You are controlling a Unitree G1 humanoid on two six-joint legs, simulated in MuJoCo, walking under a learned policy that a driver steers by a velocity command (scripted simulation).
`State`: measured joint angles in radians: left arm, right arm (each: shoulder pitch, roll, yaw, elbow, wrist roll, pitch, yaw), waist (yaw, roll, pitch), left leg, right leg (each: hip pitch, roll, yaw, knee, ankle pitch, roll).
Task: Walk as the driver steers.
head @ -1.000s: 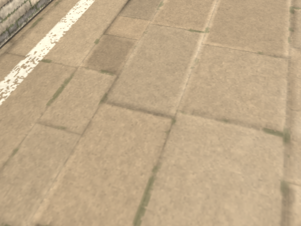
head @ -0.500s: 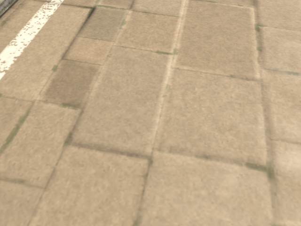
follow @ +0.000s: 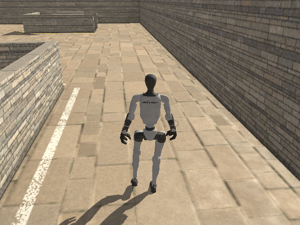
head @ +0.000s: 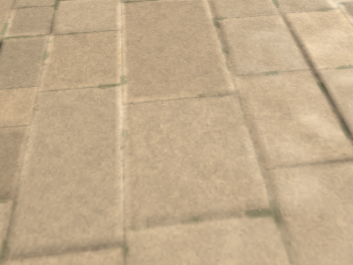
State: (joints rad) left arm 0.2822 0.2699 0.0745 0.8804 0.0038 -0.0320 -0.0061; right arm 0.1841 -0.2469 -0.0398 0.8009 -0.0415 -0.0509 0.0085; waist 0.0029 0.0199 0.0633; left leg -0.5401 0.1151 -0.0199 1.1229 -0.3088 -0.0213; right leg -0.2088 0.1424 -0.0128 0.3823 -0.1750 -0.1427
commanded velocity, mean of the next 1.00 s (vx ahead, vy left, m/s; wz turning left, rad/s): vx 0.22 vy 0.00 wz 0.02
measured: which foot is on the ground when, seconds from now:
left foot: up 0.00-0.32, down 0.34-1.00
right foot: down 0.00-0.36, up 0.38-0.74, down 0.76-1.00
